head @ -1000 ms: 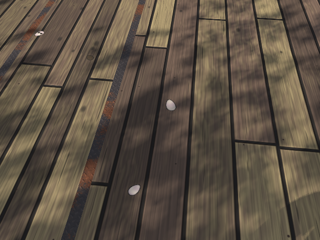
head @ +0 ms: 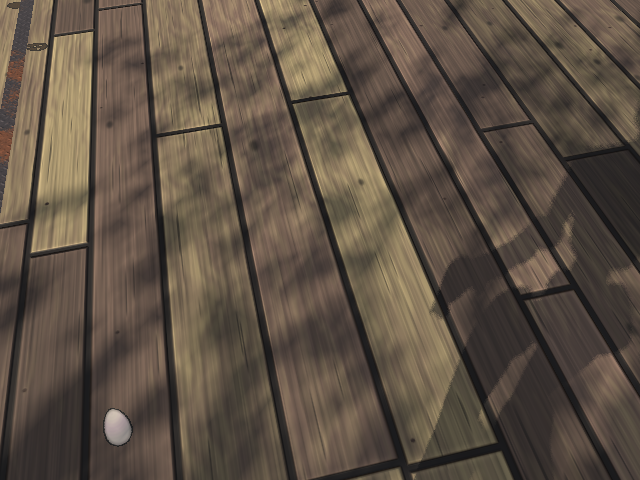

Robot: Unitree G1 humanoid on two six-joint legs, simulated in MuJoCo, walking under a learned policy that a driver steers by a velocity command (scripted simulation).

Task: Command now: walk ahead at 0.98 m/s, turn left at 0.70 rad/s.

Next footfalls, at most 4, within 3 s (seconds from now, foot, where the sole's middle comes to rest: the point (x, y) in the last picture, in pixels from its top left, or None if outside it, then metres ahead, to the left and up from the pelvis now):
0.30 right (395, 457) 0.52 -0.12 -0.76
0.74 left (213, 359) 0.77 0.26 -0.76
1.14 right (223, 234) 1.15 0.26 -0.76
1.64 left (160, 215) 1.23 0.44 -0.76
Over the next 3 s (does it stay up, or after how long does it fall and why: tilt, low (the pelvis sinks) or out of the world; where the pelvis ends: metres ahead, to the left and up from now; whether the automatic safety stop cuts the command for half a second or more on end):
stays up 1.15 0.33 0.02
